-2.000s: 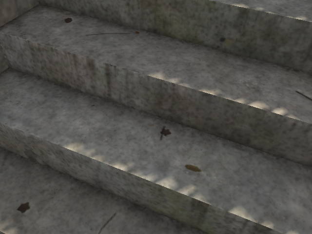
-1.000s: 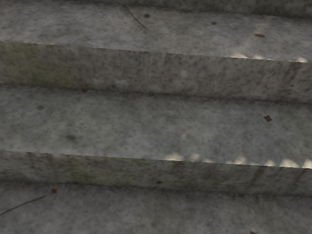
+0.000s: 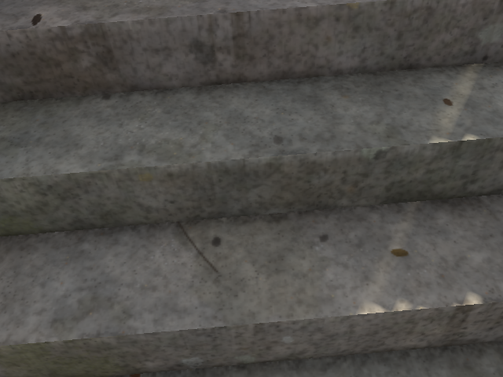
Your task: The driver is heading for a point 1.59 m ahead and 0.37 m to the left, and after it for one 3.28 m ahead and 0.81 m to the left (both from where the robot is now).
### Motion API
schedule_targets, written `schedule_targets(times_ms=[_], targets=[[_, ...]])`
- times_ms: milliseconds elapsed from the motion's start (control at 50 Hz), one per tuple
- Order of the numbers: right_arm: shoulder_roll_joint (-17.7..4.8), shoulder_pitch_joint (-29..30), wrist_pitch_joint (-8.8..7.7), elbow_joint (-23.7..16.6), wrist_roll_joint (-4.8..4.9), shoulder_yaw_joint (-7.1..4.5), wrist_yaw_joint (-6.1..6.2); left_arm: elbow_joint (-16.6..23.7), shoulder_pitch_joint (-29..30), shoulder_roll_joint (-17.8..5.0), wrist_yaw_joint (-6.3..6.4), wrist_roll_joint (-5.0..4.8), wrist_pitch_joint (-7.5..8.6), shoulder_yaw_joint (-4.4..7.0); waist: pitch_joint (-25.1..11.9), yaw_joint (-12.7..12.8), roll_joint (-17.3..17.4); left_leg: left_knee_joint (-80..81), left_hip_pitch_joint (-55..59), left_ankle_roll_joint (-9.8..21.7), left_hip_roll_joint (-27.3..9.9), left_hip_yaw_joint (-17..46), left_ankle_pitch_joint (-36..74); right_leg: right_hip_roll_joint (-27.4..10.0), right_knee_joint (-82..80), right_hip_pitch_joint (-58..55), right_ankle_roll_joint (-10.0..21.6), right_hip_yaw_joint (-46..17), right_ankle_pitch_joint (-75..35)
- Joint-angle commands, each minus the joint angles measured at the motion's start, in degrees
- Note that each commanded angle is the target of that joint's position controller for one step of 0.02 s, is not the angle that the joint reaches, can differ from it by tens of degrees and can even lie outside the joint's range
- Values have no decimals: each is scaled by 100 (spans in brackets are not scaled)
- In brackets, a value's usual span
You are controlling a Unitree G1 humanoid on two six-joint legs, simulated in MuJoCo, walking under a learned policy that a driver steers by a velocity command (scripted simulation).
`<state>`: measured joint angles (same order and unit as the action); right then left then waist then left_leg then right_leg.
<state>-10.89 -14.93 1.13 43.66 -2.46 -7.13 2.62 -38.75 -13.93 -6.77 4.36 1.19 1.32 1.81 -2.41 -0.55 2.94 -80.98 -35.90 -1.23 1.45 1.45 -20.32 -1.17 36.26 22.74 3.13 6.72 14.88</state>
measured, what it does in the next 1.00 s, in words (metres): steps on the spot, turning left: left foot, then right foot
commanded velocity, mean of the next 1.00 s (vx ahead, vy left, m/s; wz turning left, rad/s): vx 0.00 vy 0.00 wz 0.48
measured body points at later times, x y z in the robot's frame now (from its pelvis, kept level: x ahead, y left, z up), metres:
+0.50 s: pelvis -0.01 +0.03 +0.00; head +0.00 +0.05 +0.45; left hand +0.08 +0.31 -0.11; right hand +0.21 -0.17 -0.08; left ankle +0.00 +0.11 -0.72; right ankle -0.01 -0.11 -0.59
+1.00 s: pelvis -0.01 +0.02 +0.01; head +0.03 +0.02 +0.45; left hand -0.03 +0.29 -0.10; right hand +0.24 -0.10 -0.11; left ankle -0.04 +0.14 -0.68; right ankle +0.05 -0.06 -0.72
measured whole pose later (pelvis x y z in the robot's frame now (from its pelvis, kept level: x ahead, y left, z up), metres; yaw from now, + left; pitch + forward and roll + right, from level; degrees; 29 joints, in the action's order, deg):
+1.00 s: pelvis -0.01 +0.02 +0.01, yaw +29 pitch +1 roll +0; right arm -11.3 -9.8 2.6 36.3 -1.1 -2.9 -0.8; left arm -36.7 -14.6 -9.6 4.9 2.3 0.2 1.8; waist 2.7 2.2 1.8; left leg -52.6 -29.1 -4.3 1.9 2.1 -28.3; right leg 0.0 34.2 18.7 2.8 3.6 16.7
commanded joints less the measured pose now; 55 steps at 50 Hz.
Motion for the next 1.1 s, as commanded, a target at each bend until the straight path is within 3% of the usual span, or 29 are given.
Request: schedule_targets(times_ms=[20, 120, 140, 180, 220, 260, 280, 300, 320, 340, 360, 400, 460, 600, 680, 700, 720, 740, 760, 780, 820, 840, 920, 1000, 1020, 1040, 1060, 1080, 1100], targets=[[-34, 102, 60, -568, -90, 27, -74, 397, 284, -587, 135, 43, 139, 142, 230, -199, -438, -784, -777, -98, -133, 432, 772, -1335, -1445, -387, 1005, -1582, 41], [-147, 748, 100, -1048, 34, 208, -174, 315, -364, -988, 246, 116, 86, 318, 54, 294, -1225, 1713, -1177, -264, -240, -133, -488, -1599, -1563, -1892, 1230, -1549, 18], [-150, 498, 98, -816, 61, 214, -170, 467, -58, -934, 203, 133, 72, 314, -327, 252, -1197, 1878, -112, -100, -332, -351, -426, -1665, -1520, -1375, 1106, -1120, -573], [-158, 441, 101, -911, 202, 231, -169, 469, 60, -1102, 144, 174, 55, 358, -308, 161, -1348, 3024, 849, 201, -331, -577, -850, -1532, -1402, -821, 966, -703, -428], [-287, 318, 101, -982, 181, 190, -112, 420, 96, -1232, 58, 115, 46, 415, -212, 94, -1213, 3657, 1517, 346, -226, -896, -227, -1762, -1149, -422, 743, -663, -227], [-400, -47, 1, -853, 156, 157, -110, 216, -121, -1181, -56, 140, -63, 441, -130, -36, -506, 4860, 2222, 420, -62, -659, 150, -1379, -120, -43, 312, -146, 252], [-678, -262, -121, -882, 97, 90, -137, 223, -97, -911, -133, 151, -139, 392, -117, -178, 465, 5413, 2881, 567, -776, 638, 844, -1010, 1447, 967, -53, 260, 1280], [-1248, -291, -97, -1172, 87, -75, -28, 718, 469, -765, -148, 23, -199, 321, -469, -506, 1966, 6244, 2835, 1489, -1983, 3021, 1366, -235, 2875, 2015, -481, -88, 1886], [-1225, -50, -75, -1371, 98, -85, -17, 675, 438, -735, -125, 73, -212, 329, -558, -428, 1267, 6679, 2266, 2050, -2207, 3430, 858, -268, 4221, 1705, -644, -736, 1393], [-1010, 330, -46, -1421, 71, 0, -30, 616, 564, -834, -132, 80, -192, 373, -128, -251, 801, 6609, 1853, 2153, -1940, 2953, 270, -305, 4998, 1863, -717, -874, 847], [-856, 568, -50, -1477, 47, 97, -14, 592, 713, -829, -164, 56, -137, 321, 328, -106, 340, 6460, 1567, 1866, -1588, 2283, 159, -342, 5058, 2057, -767, -851, 320], [-641, 839, -83, -1542, 139, 185, 53, 527, 645, -810, -220, 161, -151, 325, 213, 28, 49, 5876, 1581, 1572, -997, 1733, 814, -254, 5356, 2010, -660, -777, -208], [-720, 376, -97, -1416, 104, 179, 155, 766, 738, -583, -286, 207, -221, 196, 125, -24, -93, 5577, 2031, 1621, -868, 1995, 1134, -75, 4879, 2219, -579, -912, -296], [-893, 83, -46, -1354, -35, 105, 129, 830, 770, -634, -75, -97, -341, 54, -87, -184, 701, 5738, 2157, 1479, -944, 2236, 2106, 383, 1552, 719, -369, -604, 1604], [-832, 615, -47, -1370, 184, 93, -30, 699, 135, -512, 20, -222, -143, 27, -352, 260, 452, 5384, 1832, 1148, -681, 2416, 2777, 442, -742, -752, -107, -617, 214], [-674, 644, -83, -1361, 251, 117, -81, 640, 28, -614, 52, -135, -114, 60, -394, 290, 82, 5062, 1346, 891, -475, 2172, 2138, 182, -1129, -1439, -41, -823, -278], [-256, 516, -130, -1370, 313, 216, -134, 716, 112, -956, 89, 33, -79, 115, -486, 196, -1155, 3876, 464, 525, 68, 1468, 367, -935, -1608, -2138, 236, -1913, -899], [-508, 533, -100, -1448, 265, 167, -129, 865, 369, -1190, 78, 170, -107, 189, -424, 252, -2390, 2502, -276, 240, 799, 234, -1389, -1938, -1773, -1745, 1129, -3094, -2021], [-793, 144, -91, -1187, 7, 77, -154, 970, 371, -923, 27, 149, -51, 156, -647, 163, -1570, 1165, -3, -2, 486, 401, -1430, -2077, -1706, -1396, 1540, -3230, -2039], [-752, 59, -86, -982, -21, 57, -221, 994, 582, -645, 9, 95, -7, 64, -415, 46, -1051, 511, 12, -113, 380, 541, -981, -1755, -1594, -1095, 1552, -2816, -1671], [-578, 290, -9, -983, -7, 121, -292, 901, 739, -631, 11, 90, 58, 19, -50, -98, -596, 299, -313, -204, 326, 665, -421, -1150, -1456, -1016, 1217, -2171, -843], [-465, 473, 31, -1155, 54, 190, -306, 784, 554, -851, 46, 145, 24, 110, 231, -45, -742, 580, -819, -329, 469, 643, -329, -927, -1310, -1260, 1224, -2068, -426], [-302, 626, 96, -1193, 87, 336, -349, 666, -13, -933, 93, 107, -18, 157, 46, 274, -912, 1748, -937, -435, 371, 322, -722, -1132, -1248, -1938, 1284, -2151, -715], [-85, 422, 80, -976, 222, 470, -338, 492, -158, -986, 37, 95, -54, 233, -50, 417, -1096, 4104, 668, -214, 261, -868, -1028, -710, -1273, -1316, 925, -1527, -638], [-61, 25, 56, -852, 262, 449, -311, 494, -9, -1116, -42, 91, -19, 251, -169, 194, -1484, 4514, 1682, 23, 135, -687, -256, -859, -1224, -757, 882, -1581, -939], [-92, -270, 29, -744, 242, 432, -301, 433, 126, -1058, -118, 41, 26, 240, -186, -3, -1368, 5004, 2396, 165, 186, -795, 517, -830, -1146, -262, 756, -1467, -772], [-41, -432, -19, -626, 198, 447, -274, 245, -106, -796, -195, 22, 34, 182, -145, -22, -1052, 5474, 3035, 226, 107, -614, 963, -703, -1134, 231, 577, -1401, -247], [-159, -509, -137, -691, 69, 467, -245, 201, -92, -392, -287, -42, 54, 70, -76, -161, -231, 5886, 3641, 287, -642, 438, 956, -410, -756, 977, 202, -1172, 601], [-201, -480, -205, -822, -45, 497, -168, 92, -260, -357, -276, -244, -70, 72, -169, -174, 806, 6784, 2680, 565, -1642, 1686, -496, -78, -169, 473, -96, -817, 1381]])
Velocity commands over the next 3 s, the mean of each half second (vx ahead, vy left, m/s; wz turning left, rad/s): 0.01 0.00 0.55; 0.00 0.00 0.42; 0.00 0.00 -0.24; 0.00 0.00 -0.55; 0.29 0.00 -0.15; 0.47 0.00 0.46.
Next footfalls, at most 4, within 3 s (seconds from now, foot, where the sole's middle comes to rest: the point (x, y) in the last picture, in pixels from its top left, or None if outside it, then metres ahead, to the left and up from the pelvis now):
0.28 left None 0.04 0.12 -0.76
0.70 right None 0.09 -0.05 -0.76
1.06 left None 0.03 0.15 -0.76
1.46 right None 0.05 -0.06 -0.76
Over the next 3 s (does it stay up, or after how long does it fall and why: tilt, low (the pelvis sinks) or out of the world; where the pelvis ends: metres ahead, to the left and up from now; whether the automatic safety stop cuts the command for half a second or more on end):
stays up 0.35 0.04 0.18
